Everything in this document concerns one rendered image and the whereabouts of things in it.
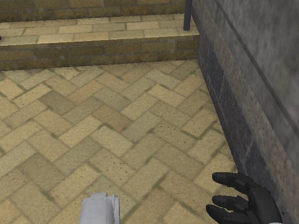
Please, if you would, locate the robot right hand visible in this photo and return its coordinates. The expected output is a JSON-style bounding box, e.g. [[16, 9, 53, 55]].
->
[[206, 172, 284, 224]]

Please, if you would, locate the robot left thigh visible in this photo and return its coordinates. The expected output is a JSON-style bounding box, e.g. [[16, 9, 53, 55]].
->
[[78, 192, 121, 224]]

